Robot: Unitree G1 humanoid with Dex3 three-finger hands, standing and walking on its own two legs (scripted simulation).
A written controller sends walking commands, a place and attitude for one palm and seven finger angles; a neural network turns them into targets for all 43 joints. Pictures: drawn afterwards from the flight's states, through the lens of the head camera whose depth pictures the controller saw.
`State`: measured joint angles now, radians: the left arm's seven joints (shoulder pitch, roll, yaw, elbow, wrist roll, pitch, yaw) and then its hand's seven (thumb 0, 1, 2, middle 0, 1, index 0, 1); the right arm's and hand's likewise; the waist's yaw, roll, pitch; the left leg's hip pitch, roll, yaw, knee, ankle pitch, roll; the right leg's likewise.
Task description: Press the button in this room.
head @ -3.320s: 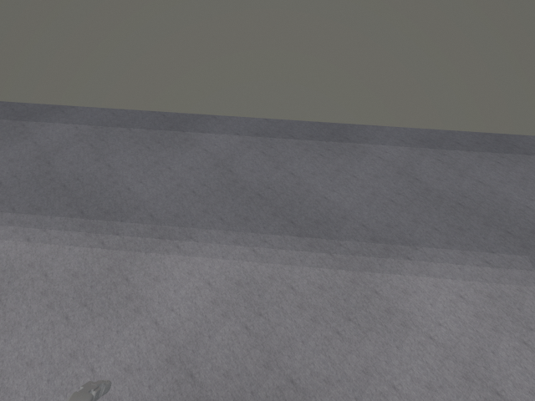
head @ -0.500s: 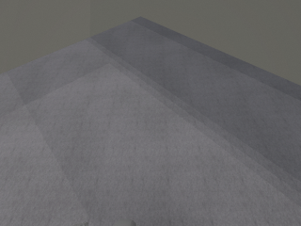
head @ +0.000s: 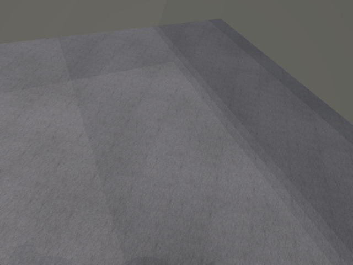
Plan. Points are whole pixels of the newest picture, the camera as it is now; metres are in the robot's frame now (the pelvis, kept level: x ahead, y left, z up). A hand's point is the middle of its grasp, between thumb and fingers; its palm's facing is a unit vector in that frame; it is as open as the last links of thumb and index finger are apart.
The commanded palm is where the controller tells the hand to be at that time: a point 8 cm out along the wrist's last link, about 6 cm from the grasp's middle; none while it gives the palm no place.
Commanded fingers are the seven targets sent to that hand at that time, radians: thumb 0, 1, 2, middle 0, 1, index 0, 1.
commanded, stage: turn or walk to find it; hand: left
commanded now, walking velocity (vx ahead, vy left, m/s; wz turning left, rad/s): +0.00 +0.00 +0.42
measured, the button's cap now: out of the picture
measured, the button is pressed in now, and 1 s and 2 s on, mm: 0 0 0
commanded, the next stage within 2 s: none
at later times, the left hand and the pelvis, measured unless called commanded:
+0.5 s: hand out of the picture +0.06 +0.17 -0.15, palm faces +0.18 -0.95 -0.25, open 7.4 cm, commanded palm none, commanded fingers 0.00 0.90 0.90 -0.20 -0.30 -0.20 -0.30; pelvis -0.03 -0.04 +0.00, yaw +11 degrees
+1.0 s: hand out of the picture -0.15 +0.12 -0.18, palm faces +0.48 -0.85 -0.22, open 7.4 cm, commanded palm none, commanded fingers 0.00 0.90 0.90 -0.20 -0.30 -0.20 -0.30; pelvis -0.07 -0.05 -0.01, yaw +26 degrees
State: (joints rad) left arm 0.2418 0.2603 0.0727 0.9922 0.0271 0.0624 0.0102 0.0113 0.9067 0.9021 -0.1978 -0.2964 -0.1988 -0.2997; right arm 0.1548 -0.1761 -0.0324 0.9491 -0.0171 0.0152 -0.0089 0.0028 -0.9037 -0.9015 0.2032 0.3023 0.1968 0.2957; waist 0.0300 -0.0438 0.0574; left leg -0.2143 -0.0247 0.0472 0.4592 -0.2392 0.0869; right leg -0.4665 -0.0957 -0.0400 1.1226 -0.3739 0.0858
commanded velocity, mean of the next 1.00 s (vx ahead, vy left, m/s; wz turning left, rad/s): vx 0.00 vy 0.00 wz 0.42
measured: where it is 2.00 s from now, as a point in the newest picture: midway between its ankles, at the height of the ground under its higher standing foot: outside the picture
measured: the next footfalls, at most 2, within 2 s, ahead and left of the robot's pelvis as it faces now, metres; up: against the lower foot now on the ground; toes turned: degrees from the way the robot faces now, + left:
right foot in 0.52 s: +0.01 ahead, -0.15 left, +0.00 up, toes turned +12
left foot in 1.04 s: -0.10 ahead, +0.07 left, +0.00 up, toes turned +31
